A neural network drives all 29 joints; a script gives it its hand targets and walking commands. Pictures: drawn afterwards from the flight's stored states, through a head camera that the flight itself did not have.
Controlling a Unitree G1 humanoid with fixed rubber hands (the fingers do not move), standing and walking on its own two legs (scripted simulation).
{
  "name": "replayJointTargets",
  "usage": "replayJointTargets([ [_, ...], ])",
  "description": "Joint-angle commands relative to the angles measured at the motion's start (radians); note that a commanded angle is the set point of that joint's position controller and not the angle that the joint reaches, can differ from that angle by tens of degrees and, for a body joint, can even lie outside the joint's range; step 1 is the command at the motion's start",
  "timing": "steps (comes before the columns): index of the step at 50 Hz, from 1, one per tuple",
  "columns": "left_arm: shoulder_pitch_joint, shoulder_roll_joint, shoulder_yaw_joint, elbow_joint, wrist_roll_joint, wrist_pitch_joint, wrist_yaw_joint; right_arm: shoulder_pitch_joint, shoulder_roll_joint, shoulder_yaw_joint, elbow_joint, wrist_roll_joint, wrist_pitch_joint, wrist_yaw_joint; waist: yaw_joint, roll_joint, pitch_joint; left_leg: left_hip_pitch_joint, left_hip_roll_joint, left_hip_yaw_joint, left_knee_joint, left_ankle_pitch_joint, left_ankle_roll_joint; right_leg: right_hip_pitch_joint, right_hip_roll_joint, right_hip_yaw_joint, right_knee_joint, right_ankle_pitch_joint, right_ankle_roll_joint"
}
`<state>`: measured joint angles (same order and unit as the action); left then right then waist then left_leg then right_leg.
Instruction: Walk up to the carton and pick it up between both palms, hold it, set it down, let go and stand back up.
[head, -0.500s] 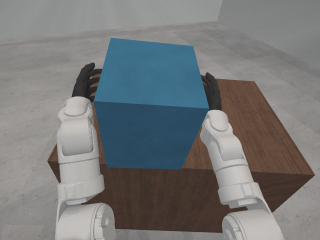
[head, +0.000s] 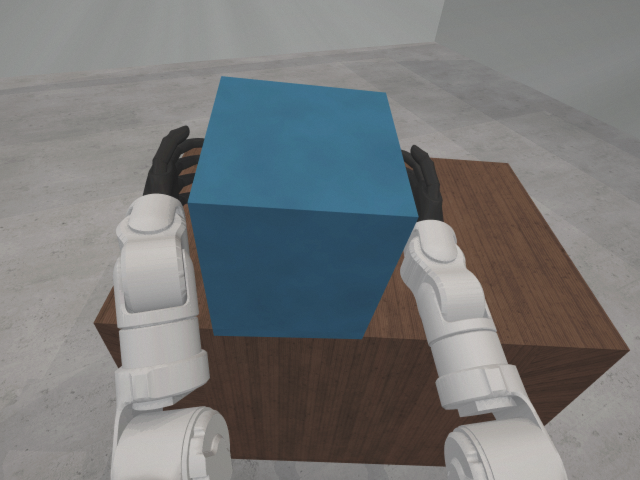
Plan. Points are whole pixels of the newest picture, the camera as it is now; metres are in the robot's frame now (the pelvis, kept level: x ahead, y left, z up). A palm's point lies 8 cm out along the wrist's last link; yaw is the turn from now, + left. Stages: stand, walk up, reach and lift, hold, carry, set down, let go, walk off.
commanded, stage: hold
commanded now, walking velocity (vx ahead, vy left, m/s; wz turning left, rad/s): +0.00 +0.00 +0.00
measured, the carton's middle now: (297, 218) +0.39 +0.02 +0.16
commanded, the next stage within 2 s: set down in 0.26 s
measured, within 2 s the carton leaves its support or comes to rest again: neither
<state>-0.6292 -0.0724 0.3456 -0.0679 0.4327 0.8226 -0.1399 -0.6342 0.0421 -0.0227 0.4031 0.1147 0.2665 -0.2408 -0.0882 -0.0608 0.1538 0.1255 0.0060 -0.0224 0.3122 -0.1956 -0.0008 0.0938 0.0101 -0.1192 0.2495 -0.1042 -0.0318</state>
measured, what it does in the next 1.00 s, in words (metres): stands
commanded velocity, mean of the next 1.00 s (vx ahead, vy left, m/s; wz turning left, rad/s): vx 0.00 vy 0.00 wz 0.00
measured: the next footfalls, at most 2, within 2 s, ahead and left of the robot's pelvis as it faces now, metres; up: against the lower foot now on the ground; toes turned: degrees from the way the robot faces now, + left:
none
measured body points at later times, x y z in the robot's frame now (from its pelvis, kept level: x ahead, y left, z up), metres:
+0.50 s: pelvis +0.00 +0.00 +0.00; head -0.04 +0.02 +0.45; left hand +0.37 +0.16 +0.23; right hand +0.37 -0.13 +0.21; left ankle +0.01 +0.12 -0.75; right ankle +0.05 -0.10 -0.75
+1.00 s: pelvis +0.04 +0.01 +0.00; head +0.03 +0.04 +0.45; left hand +0.41 +0.15 +0.19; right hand +0.40 -0.14 +0.18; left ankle +0.01 +0.12 -0.75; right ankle +0.05 -0.10 -0.75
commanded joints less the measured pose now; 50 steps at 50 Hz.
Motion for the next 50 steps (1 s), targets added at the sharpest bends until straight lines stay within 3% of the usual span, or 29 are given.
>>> replayJointTargets([
  [1, -0.471, -0.377, -0.392, -0.006, -0.137, -0.031, -0.109, -0.612, 0.425, 0.348, -0.227, 0.061, -0.044, 0.116, -0.009, 0.063, -0.304, -0.173, -0.027, 0.097, -0.071, 0.181, 0.005, 0.239, 0.013, -0.017, 0.011, 0.088, 0.054],
  [18, -0.476, -0.382, -0.409, -0.011, -0.148, -0.051, -0.108, -0.633, 0.422, 0.342, -0.25, 0.052, -0.072, 0.119, -0.009, 0.07, -0.323, -0.174, -0.028, 0.094, -0.063, 0.18, 0.003, 0.238, 0.014, -0.023, 0.015, 0.081, 0.052],
  [26, -0.426, -0.39, -0.377, 0.116, -0.125, -0.183, -0.105, -0.611, 0.364, 0.219, -0.16, -0.082, -0.235, 0.165, 0.014, 0.062, -0.244, -0.241, -0.015, 0.091, -0.123, -0.028, 0.029, 0.182, -0.004, -0.042, -0.006, -0.09, 0.042],
  [29, -0.385, -0.386, -0.354, 0.155, -0.109, -0.237, -0.105, -0.566, 0.341, 0.173, -0.1, -0.137, -0.307, 0.181, 0.018, 0.051, -0.22, -0.237, -0.011, 0.094, -0.13, -0.041, 0.031, 0.17, -0.011, -0.048, -0.015, -0.099, 0.041],
  [32, -0.355, -0.388, -0.365, 0.161, -0.111, -0.274, -0.1, -0.538, 0.331, 0.16, -0.066, -0.164, -0.36, 0.182, 0.015, 0.043, -0.227, -0.218, -0.012, 0.099, -0.114, 0.012, 0.023, 0.171, -0.012, -0.057, -0.017, -0.051, 0.047],
  [36, -0.334, -0.385, -0.413, 0.147, -0.102, -0.314, -0.094, -0.528, 0.326, 0.195, -0.085, -0.17, -0.403, 0.173, 0.001, 0.051, -0.302, -0.146, -0.023, 0.102, -0.062, 0.139, -0.002, 0.202, -0.008, -0.051, -0.006, 0.101, 0.062],
  [42, -0.366, -0.422, -0.53, 0.044, -0.166, -0.372, -0.051, -0.542, 0.365, 0.306, -0.152, -0.101, -0.447, 0.147, -0.001, 0.063, -0.453, -0.1, -0.03, 0.072, 0.014, 0.386, -0.028, 0.258, 0.003, -0.038, 0.053, 0.4, 0.073],
  [46, -0.343, -0.446, -0.601, -0.018, -0.198, -0.388, -0.017, -0.516, 0.358, 0.359, -0.207, -0.058, -0.459, 0.142, -0.009, 0.065, -0.525, -0.031, -0.031, 0.042, 0.061, 0.525, -0.043, 0.224, 0.01, -0.036, 0.062, 0.478, 0.071],
  [49, -0.252, -0.416, -0.567, 0.014, -0.168, -0.355, -0.018, -0.449, 0.318, 0.359, -0.172, -0.055, -0.431, 0.135, -0.007, 0.03, -0.43, -0.051, -0.03, 0.038, 0.049, 0.512, -0.036, 0.224, 0.01, -0.03, 0.058, 0.499, 0.072],
  [50, -0.21, -0.41, -0.552, 0.039, -0.146, -0.335, -0.028, -0.415, 0.306, 0.345, -0.121, -0.067, -0.411, 0.134, -0.018, 0.04, -0.351, -0.067, -0.03, 0.05, 0.031, 0.456, -0.039, 0.209, 0.007, -0.034, 0.042, 0.45, 0.069],
])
